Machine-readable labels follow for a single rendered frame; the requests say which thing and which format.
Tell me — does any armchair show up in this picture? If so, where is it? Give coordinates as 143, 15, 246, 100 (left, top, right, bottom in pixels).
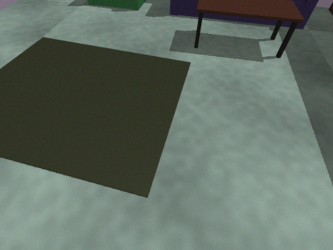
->
88, 0, 146, 10

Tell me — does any sofa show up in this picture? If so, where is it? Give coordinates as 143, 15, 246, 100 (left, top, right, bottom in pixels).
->
170, 0, 319, 29

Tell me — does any coffee table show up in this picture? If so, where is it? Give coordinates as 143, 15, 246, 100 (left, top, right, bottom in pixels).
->
194, 0, 304, 58

